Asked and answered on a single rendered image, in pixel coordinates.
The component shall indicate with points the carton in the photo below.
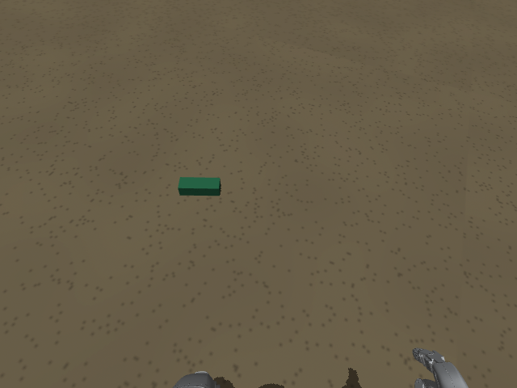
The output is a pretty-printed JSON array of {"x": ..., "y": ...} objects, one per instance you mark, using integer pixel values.
[{"x": 196, "y": 186}]

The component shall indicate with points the right robot hand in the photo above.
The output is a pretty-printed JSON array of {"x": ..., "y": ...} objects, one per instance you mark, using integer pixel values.
[{"x": 445, "y": 373}]

